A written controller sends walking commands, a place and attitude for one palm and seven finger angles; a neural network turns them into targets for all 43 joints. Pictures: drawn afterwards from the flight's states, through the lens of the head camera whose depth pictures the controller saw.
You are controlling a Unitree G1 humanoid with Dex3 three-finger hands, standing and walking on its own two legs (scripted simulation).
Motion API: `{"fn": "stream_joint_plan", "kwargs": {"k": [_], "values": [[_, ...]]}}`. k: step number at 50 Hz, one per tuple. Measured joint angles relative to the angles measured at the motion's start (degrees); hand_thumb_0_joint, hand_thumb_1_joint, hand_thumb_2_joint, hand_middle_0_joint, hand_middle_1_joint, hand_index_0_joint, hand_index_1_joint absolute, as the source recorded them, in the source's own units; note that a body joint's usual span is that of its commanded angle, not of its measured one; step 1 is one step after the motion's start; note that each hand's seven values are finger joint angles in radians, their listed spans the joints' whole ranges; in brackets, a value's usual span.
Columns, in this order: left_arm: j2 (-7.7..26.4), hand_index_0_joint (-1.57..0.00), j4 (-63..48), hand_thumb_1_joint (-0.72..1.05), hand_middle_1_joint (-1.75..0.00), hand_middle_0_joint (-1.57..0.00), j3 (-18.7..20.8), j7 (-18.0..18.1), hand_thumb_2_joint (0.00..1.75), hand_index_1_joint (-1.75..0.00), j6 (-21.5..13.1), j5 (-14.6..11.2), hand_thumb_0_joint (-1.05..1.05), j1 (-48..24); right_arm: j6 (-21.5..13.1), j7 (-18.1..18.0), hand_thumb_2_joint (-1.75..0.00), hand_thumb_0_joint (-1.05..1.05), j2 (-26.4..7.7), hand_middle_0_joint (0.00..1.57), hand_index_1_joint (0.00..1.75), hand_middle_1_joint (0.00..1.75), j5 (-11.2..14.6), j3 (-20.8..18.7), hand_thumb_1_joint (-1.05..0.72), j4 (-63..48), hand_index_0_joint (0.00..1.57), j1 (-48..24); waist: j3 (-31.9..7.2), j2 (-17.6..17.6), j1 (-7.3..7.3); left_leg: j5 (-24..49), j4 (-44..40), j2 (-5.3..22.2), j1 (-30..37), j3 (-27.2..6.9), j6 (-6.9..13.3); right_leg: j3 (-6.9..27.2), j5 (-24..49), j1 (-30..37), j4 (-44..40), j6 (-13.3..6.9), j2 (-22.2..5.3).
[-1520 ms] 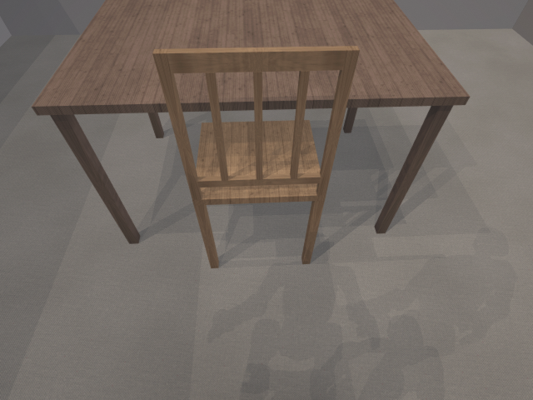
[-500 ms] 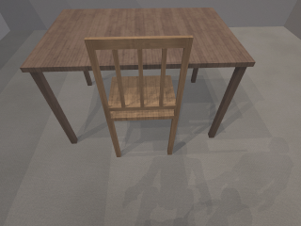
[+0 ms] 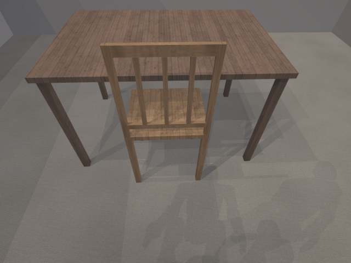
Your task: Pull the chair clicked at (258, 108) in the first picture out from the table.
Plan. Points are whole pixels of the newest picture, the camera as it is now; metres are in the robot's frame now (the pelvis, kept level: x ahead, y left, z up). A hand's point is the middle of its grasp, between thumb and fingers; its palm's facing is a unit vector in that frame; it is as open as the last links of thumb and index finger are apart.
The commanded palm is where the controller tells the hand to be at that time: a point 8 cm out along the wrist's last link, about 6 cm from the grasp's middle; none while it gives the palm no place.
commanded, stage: take the last steps up to it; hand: left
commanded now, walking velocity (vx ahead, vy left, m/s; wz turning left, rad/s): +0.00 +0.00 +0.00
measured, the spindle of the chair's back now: (165, 94) +0.74 +0.08 -0.07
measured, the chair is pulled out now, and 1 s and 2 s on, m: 0.00 0.00 0.00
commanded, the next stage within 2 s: come to a stop and stand still in 0.88 s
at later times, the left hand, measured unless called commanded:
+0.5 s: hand out of the picture +0.01 +0.16 -0.19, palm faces +0.13 -0.97 -0.20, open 7.3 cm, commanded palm none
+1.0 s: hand (120, 203) +0.32 +0.20 -0.18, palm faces +0.03 -0.97 -0.24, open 7.3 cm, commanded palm none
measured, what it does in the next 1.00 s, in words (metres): walks ahead: left foot, then right foot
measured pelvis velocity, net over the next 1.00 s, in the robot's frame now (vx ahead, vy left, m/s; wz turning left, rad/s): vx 0.25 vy -0.01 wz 0.03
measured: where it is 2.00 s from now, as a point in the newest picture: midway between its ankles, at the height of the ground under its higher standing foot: outside the picture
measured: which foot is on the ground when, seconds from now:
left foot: down 0.00-0.38, up 0.40-0.60, down 0.62-1.00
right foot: down 0.00-0.62, up 0.64-0.98, down 1.00-1.00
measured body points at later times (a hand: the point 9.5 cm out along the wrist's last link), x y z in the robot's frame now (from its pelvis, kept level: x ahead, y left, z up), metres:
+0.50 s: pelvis +0.08 -0.01 -0.02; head +0.11 -0.01 +0.43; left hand +0.00 +0.21 -0.17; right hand +0.06 -0.24 -0.18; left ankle +0.03 +0.10 -0.70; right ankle -0.02 -0.12 -0.74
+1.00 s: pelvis +0.25 -0.01 -0.02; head +0.27 -0.01 +0.43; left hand +0.32 +0.25 -0.16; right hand +0.24 -0.24 -0.18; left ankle +0.18 +0.11 -0.74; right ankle +0.32 -0.12 -0.75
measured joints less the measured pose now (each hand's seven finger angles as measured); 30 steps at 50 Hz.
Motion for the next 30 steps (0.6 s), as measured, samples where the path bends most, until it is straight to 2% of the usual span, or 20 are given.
{"fn": "stream_joint_plan", "kwargs": {"k": [6, 12, 19, 21, 23, 25, 27, 30], "values": [[-0.16, -0.2, 0.05, 0.91, -0.3, -0.2, 0.19, 0.05, 0.9, -0.3, 0.19, 0.19, 0.0, 0.59, 0.14, 0.06, -0.9, 0.0, 0.25, 0.2, 0.3, 0.3, -0.24, -0.08, -0.91, -0.04, 0.2, 0.61, -0.27, -0.09, 0.02, -0.56, 1.06, -0.1, -0.34, 0.05, 0.09, 0.03, -0.62, -0.4, 1.18, 0.03, -0.1], [-0.97, -0.2, -0.67, 0.91, -0.3, -0.2, 1.12, -1.1, 0.9, -0.3, 0.8, 0.77, 0.0, 4.4, 0.71, 0.58, -0.9, 0.0, 1.32, 0.2, 0.3, 0.3, -0.87, -0.94, -0.91, -0.71, 0.2, 4.34, -1.79, -0.27, 0.19, -5.58, 6.99, 0.01, -2.13, 0.19, 0.84, 0.09, -6.47, -2.28, 7.35, -0.93, 0.08], [-2.36, -0.2, -0.6, 0.91, -0.3, -0.2, 2.29, -1.5, 0.9, -0.3, -0.52, 0.85, 0.0, 8.5, -0.68, 0.19, -0.9, 0.0, 2.76, 0.2, 0.3, 0.3, -0.65, -1.6, -0.91, -1.35, 0.2, 9.42, -1.46, 0.34, -0.08, -12.08, 14.43, 0.74, -3.9, -0.68, 0.11, -0.77, -11.91, -3.35, 13.72, -1.11, 0.77], [-2.95, -0.2, -0.63, 0.91, -0.3, -0.2, 2.58, -1.13, 0.9, -0.3, -1.75, 0.84, 0.0, 8.99, -0.46, 0.15, -0.9, 0.0, 3.05, 0.2, 0.3, 0.3, -0.52, -1.68, -0.91, -0.96, 0.2, 9.98, -0.97, 0.98, -0.16, -14.18, 21.67, 1.39, -6.79, -0.47, 1.07, -2.31, -13.18, -2.16, 13.6, -1.5, 1.07], [-3.69, -0.2, -0.85, 0.91, -0.3, -0.2, 2.6, -0.4, 0.9, -0.3, -3.11, 0.97, 0.0, 9.92, 0.13, 0.32, -0.9, 0.0, 3.16, 0.2, 0.3, 0.3, -0.6, -1.86, -0.91, -0.61, 0.2, 9.2, -0.17, 1.12, 0.65, -17.28, 32.78, 1.62, -11.53, 0.8, 1.72, -3.31, -13.37, 0.01, 11.77, -1.7, 1.0], [-4.46, -0.2, -0.73, 0.91, -0.3, -0.2, 2.45, 0.3, 0.9, -0.3, -3.69, 1.31, 0.0, 11.41, 0.42, 0.73, -0.9, 0.0, 3.07, 0.2, 0.3, 0.3, -0.53, -2.28, -0.91, -1.1, 0.2, 7.33, 0.43, 0.89, 1.51, -18.54, 37.54, 1.97, -15.74, 2.26, 2.19, -3.57, -13.1, 2.34, 9.2, -1.55, 0.72], [-5.04, -0.2, 0.04, 0.91, -0.3, -0.2, 2.27, 0.56, 0.9, -0.3, -3.46, 1.49, 0.0, 13.02, 0.36, 1.19, -0.9, 0.01, 3.02, 0.19, 0.3, 0.3, -0.41, -2.59, -0.91, -2.54, 0.2, 4.6, 0.83, 0.12, 1.97, -16.53, 34.32, 2.39, -18.37, 3.79, 2.5, -3.28, -12.91, 4.38, 6.8, -1.0, 0.13], [-5.68, -0.2, 1.95, 0.91, -0.3, -0.2, 2.07, 0.02, 0.9, -0.3, -2.52, 1.06, 0.0, 14.94, -1.41, 1.31, -0.9, 0.01, 3.05, 0.19, 0.3, 0.3, -0.43, -2.71, -0.92, -5.91, 0.2, 0.3, 2.02, -1.61, 1.38, -7.0, 21.18, 1.72, -17.08, 6.31, 3.19, -2.34, -14.38, 6.3, 7.15, -0.18, -1.27]]}}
